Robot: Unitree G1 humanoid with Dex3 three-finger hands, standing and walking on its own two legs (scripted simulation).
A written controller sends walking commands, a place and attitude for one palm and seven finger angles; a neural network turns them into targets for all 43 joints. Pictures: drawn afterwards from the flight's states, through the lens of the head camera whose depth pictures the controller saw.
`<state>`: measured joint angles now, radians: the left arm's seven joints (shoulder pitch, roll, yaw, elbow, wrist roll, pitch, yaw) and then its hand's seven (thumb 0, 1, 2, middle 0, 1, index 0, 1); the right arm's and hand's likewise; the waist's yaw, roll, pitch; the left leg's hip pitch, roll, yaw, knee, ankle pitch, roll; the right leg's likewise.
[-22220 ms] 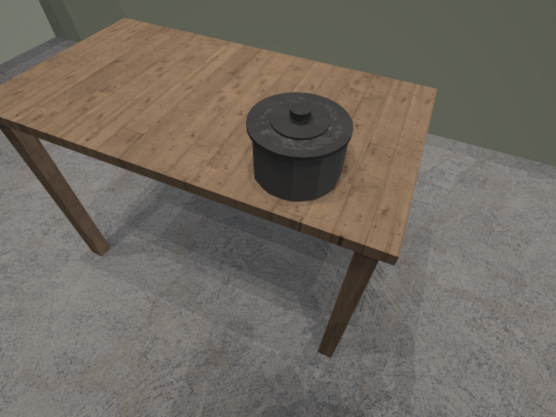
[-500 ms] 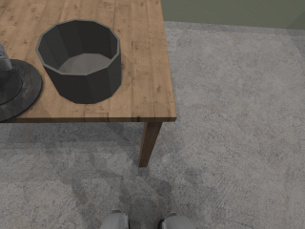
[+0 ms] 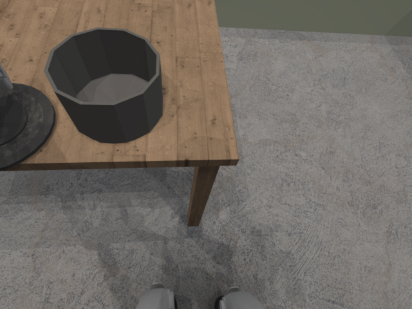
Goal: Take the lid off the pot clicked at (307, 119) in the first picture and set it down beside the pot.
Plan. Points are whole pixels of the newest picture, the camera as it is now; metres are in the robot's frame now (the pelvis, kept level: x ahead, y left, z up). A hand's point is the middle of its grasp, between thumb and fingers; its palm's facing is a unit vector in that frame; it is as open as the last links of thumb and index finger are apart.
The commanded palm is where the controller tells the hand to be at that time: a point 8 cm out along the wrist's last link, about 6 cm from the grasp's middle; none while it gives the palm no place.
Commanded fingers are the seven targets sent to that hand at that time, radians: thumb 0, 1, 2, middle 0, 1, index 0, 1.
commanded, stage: raise the empty hand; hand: left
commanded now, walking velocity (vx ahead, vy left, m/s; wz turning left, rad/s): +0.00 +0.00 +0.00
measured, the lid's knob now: out of the picture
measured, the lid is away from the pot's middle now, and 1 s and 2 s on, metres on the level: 0.23 0.23 0.23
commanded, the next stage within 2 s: draw the hand back to the body in 1.28 s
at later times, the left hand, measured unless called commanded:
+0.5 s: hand out of the picture +0.46 +0.37 +0.13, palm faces -0.40 -0.13 -0.91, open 11.0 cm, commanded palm +0.49 +0.37 +0.20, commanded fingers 0.00 0.04 0.53 -0.31 -0.93 -0.31 -0.93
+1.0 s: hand out of the picture +0.47 +0.36 +0.19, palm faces -0.35 -0.14 -0.93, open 11.0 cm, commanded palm +0.49 +0.37 +0.25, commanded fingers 0.00 0.04 0.53 -0.31 -0.93 -0.31 -0.93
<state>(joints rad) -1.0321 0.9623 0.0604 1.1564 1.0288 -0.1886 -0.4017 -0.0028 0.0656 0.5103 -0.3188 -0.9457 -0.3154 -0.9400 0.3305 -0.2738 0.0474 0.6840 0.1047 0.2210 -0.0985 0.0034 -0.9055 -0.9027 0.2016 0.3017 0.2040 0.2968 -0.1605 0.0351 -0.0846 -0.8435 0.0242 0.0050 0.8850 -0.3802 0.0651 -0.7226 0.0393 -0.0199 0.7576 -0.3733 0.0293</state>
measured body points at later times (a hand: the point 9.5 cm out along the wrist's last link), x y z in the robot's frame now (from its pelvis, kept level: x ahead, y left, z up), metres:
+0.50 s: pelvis +0.00 +0.00 +0.01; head +0.10 +0.03 +0.45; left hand +0.48 +0.37 +0.19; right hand +0.02 -0.28 -0.11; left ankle +0.02 +0.07 -0.70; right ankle -0.01 -0.15 -0.70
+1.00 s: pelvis +0.01 +0.00 +0.02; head +0.10 +0.02 +0.46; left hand +0.49 +0.37 +0.24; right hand +0.03 -0.28 -0.10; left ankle +0.02 +0.07 -0.70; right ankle -0.01 -0.15 -0.70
